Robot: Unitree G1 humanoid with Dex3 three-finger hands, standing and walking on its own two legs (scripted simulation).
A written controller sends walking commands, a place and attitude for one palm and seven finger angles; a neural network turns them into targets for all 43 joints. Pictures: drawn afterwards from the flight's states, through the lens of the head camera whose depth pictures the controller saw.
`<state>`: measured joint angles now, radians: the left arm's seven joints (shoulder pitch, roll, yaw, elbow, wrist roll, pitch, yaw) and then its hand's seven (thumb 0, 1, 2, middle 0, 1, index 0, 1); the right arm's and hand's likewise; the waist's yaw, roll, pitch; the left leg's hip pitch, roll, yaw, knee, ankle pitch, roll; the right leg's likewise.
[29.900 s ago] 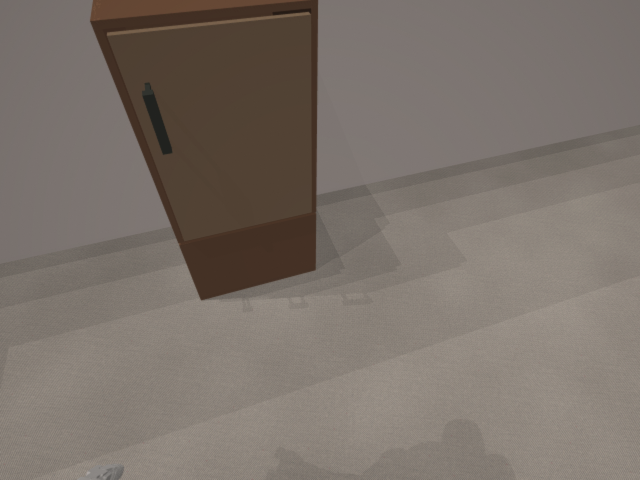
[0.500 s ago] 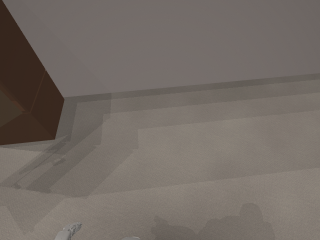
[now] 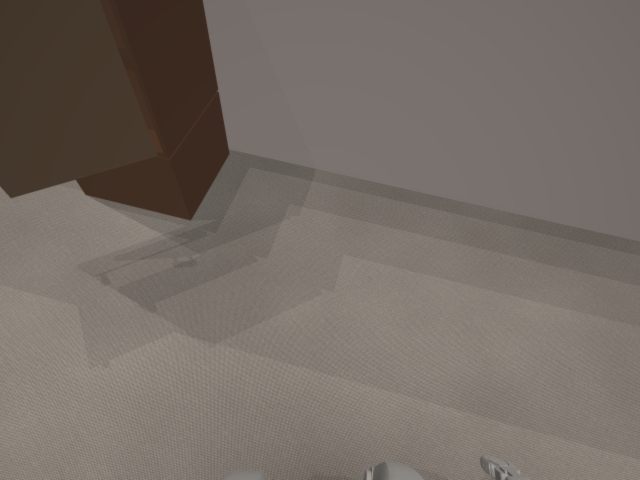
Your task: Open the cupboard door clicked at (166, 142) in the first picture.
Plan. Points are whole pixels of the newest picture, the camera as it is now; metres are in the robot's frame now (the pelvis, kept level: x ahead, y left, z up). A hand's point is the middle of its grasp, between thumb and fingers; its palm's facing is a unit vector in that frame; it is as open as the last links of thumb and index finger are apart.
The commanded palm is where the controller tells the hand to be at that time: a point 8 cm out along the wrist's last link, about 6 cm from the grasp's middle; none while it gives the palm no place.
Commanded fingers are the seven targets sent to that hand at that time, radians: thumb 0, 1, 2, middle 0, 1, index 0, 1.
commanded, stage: turn to face it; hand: left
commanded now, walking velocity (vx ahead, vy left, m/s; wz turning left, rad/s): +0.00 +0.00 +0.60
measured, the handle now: out of the picture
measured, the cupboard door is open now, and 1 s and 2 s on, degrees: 43 43 43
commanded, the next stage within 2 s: take the last steps up to it in 0.72 s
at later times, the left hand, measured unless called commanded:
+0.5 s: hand out of the picture +0.03 +0.14 -0.14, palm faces +0.31 -0.92 -0.25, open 7.4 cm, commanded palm none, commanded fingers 0.00 0.90 0.90 -0.20 -0.30 -0.20 -0.30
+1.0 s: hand out of the picture -0.03 +0.16 -0.15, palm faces +0.49 -0.84 -0.24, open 7.4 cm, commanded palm none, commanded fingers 0.00 0.90 0.90 -0.20 -0.30 -0.20 -0.30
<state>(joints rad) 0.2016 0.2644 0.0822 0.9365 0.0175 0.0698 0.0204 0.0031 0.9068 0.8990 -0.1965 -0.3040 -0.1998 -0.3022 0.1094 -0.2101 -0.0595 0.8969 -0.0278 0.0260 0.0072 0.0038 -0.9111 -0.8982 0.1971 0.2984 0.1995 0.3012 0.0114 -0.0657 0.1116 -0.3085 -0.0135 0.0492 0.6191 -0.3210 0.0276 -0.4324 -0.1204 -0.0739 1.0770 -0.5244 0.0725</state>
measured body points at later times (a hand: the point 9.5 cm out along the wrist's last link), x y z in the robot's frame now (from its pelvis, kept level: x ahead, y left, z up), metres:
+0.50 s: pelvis +0.01 -0.06 +0.02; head +0.06 -0.06 +0.46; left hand +0.01 +0.19 -0.12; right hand +0.16 -0.29 -0.14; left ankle -0.05 +0.07 -0.65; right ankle +0.02 -0.15 -0.72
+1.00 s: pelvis +0.02 -0.05 +0.01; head +0.05 -0.04 +0.45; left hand -0.05 +0.20 -0.14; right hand +0.19 -0.22 -0.15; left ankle -0.04 +0.06 -0.72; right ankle +0.05 -0.16 -0.72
